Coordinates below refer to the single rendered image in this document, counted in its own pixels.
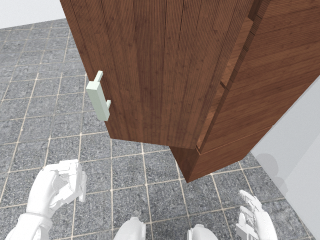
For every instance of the left robot thigh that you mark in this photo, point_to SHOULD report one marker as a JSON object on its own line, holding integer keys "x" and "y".
{"x": 131, "y": 230}

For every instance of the right robot thigh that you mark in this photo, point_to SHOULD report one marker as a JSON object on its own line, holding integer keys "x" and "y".
{"x": 200, "y": 233}

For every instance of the robot left hand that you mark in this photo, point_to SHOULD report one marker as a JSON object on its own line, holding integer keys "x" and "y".
{"x": 43, "y": 198}

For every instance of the robot thigh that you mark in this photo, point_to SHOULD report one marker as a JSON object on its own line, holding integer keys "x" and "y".
{"x": 131, "y": 230}
{"x": 200, "y": 233}

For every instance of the left robot forearm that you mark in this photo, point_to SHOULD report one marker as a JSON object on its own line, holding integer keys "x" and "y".
{"x": 31, "y": 226}

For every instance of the handle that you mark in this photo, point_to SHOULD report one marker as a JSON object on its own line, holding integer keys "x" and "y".
{"x": 97, "y": 98}

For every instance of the robot right hand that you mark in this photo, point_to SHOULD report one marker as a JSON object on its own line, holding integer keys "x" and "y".
{"x": 260, "y": 226}

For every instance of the cupboard door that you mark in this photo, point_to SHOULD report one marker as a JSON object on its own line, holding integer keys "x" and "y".
{"x": 162, "y": 62}

